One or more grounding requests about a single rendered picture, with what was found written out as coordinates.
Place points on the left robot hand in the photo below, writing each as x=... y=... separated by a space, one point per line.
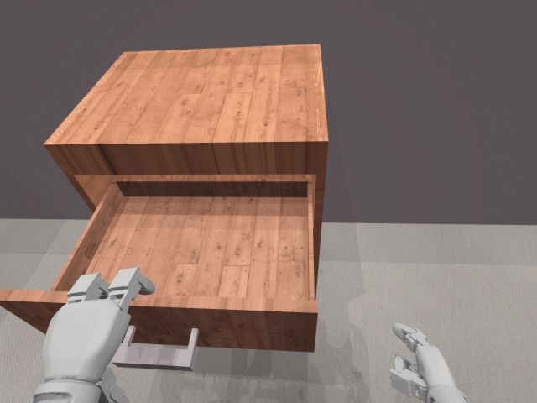
x=85 y=333

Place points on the robot right forearm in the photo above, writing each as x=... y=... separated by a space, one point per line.
x=446 y=394

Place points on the cabinet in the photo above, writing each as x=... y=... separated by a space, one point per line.
x=223 y=113

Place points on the robot left forearm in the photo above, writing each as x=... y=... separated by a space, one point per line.
x=67 y=391

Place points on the handle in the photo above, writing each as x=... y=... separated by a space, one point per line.
x=156 y=358

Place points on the drawer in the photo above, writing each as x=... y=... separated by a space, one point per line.
x=231 y=257

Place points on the right robot hand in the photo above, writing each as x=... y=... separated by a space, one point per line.
x=415 y=377

